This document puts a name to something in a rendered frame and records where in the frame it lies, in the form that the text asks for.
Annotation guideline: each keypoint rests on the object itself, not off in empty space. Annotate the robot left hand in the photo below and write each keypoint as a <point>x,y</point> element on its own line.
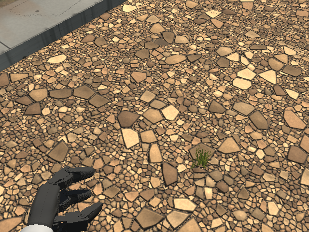
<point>53,198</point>

